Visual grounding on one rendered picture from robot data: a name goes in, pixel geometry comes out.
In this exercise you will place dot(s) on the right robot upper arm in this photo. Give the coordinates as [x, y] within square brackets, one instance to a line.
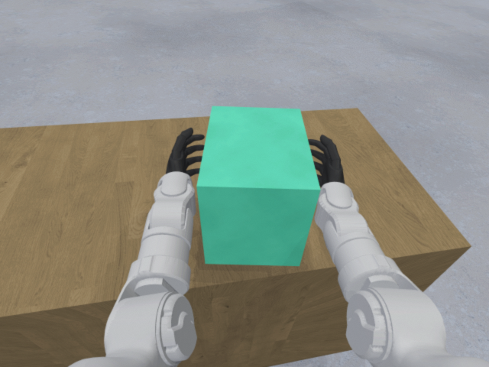
[392, 327]

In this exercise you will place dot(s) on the left robot upper arm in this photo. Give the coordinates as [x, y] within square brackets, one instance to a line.
[155, 330]

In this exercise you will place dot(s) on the left robot forearm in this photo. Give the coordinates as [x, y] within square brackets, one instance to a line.
[163, 258]

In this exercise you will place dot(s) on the right robot hand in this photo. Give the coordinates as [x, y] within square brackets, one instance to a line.
[331, 168]

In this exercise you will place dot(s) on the right robot forearm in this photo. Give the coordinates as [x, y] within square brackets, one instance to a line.
[355, 252]

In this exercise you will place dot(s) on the pedestal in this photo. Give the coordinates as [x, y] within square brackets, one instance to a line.
[74, 201]

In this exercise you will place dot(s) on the left robot hand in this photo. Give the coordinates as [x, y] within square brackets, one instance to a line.
[177, 160]

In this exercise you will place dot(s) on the carton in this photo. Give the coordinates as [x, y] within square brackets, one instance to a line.
[257, 187]

